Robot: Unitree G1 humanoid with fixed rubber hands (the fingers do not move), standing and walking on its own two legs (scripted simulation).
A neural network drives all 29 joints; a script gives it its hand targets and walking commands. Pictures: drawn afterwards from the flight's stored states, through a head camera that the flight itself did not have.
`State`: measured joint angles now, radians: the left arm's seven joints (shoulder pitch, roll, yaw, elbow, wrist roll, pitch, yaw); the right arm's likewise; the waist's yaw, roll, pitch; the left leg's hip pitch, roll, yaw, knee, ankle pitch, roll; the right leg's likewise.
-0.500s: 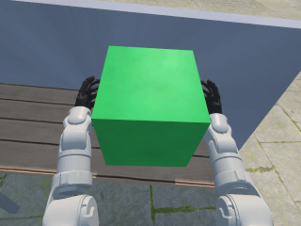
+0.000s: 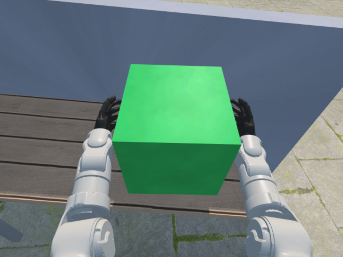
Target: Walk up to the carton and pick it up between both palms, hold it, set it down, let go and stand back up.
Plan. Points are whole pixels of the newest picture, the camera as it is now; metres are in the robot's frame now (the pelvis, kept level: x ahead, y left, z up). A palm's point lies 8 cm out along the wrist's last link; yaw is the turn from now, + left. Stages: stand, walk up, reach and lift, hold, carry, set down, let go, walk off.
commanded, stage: set down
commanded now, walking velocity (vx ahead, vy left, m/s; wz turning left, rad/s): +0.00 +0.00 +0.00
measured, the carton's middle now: (174, 130) +0.43 +0.01 +0.06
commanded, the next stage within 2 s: none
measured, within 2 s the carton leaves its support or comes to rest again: rests again in 1.48 s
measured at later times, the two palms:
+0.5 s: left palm (106, 132) +0.38 +0.18 +0.08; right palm (241, 138) +0.38 -0.16 +0.09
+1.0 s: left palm (104, 137) +0.39 +0.19 +0.06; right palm (235, 140) +0.39 -0.15 +0.07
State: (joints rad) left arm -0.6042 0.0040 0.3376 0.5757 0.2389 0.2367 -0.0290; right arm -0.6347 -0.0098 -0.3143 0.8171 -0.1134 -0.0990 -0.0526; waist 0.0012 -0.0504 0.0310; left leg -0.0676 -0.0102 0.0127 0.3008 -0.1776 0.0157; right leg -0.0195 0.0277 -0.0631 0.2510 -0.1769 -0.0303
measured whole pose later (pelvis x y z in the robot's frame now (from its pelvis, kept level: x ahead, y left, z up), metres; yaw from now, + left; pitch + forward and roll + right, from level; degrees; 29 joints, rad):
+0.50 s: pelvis +0.00 +0.01 +0.00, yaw -1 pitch +0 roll +0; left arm -0.67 0.00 0.40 0.76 0.26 0.14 -0.03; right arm -0.65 0.03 -0.47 0.86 -0.25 -0.13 -0.01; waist 0.02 -0.04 0.02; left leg -0.12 -0.01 0.04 0.29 -0.16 0.03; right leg -0.09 0.02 -0.06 0.25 -0.16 -0.02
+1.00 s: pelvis +0.00 +0.01 +0.00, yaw -1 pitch +3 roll -1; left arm -0.66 0.00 0.41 0.83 0.27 0.04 -0.03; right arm -0.65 0.03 -0.50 0.90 -0.29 -0.18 -0.01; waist 0.03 -0.03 -0.01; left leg -0.19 -0.01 0.06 0.31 -0.17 0.03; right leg -0.15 0.01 -0.06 0.26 -0.16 -0.02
